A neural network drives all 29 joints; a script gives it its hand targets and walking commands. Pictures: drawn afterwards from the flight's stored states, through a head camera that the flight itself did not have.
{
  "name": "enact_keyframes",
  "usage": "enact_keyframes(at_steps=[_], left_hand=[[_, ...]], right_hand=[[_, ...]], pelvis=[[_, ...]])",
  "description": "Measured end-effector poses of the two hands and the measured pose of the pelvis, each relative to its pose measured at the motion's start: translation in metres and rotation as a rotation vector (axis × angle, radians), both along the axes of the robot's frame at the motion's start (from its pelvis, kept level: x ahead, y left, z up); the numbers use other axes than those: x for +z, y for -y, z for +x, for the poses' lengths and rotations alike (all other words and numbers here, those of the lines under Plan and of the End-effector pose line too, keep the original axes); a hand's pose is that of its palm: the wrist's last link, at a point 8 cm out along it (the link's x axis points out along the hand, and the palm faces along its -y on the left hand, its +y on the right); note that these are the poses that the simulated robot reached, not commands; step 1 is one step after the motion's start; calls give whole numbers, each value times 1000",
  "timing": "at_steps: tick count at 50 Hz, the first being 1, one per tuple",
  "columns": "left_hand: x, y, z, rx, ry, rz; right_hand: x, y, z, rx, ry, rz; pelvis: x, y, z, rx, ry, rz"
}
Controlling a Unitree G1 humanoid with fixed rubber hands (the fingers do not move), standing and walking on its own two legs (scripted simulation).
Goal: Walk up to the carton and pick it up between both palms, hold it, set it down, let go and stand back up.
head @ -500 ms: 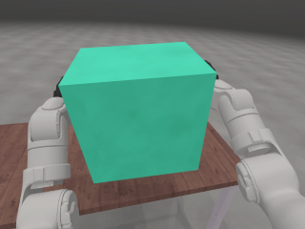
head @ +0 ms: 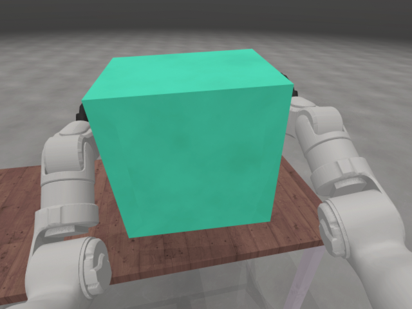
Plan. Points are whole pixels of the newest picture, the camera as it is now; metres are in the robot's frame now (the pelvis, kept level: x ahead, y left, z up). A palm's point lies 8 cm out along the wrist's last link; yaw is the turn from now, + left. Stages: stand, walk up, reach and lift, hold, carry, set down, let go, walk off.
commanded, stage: hold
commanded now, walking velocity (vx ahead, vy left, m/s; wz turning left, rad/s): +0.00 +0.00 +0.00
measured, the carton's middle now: (192, 140) +0.37 +0.01 +0.24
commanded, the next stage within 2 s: none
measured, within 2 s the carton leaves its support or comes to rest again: neither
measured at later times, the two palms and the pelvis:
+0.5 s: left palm (90, 137) +0.36 +0.19 +0.26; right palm (287, 112) +0.37 -0.17 +0.29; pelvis +0.01 +0.01 +0.00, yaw +0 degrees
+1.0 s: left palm (84, 130) +0.37 +0.21 +0.27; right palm (279, 107) +0.39 -0.15 +0.30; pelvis +0.01 +0.00 +0.00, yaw +1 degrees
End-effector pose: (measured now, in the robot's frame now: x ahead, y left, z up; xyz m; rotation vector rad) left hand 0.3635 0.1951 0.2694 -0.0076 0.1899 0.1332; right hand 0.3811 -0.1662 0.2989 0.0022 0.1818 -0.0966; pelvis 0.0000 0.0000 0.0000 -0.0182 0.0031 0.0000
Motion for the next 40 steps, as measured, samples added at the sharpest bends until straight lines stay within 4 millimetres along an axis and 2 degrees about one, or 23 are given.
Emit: enact_keyframes(at_steps=[10, 19, 31, 40], left_hand=[[-6, -12, 8, -12, -2, 6], [-14, -7, 3, -17, 16, 11], [-7, 6, -4, -3, 5, -2], [0, 1, 4, 1, -5, 3]], right_hand=[[-2, -12, 6, -5, -8, -18], [-5, -8, -1, -15, 9, 4], [-5, 6, -6, -13, -4, 23], [-2, 2, 3, -3, -14, -6]], pelvis=[[0, -3, 10, 16, 6, -3], [-1, -8, 13, 16, 22, -7], [0, -4, 4, 1, 24, -2], [0, 0, 2, 3, -7, -2]])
